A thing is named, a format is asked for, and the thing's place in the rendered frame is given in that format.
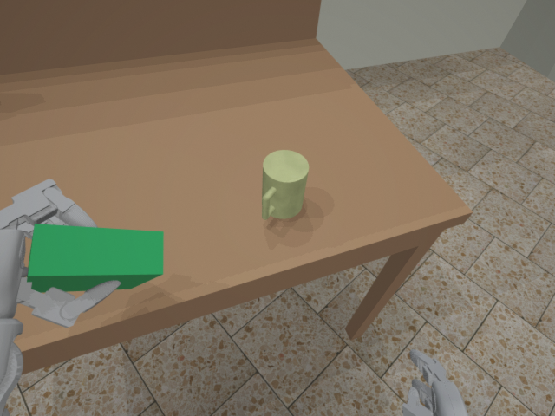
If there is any left robot hand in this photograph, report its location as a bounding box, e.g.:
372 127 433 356
0 179 121 328

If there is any table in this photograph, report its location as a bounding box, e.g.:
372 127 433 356
0 0 473 375

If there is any sponge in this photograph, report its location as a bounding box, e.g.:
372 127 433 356
27 224 164 293

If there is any robot left forearm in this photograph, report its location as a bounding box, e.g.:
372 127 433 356
0 319 23 416

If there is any right robot hand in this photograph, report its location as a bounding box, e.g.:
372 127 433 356
402 349 469 416

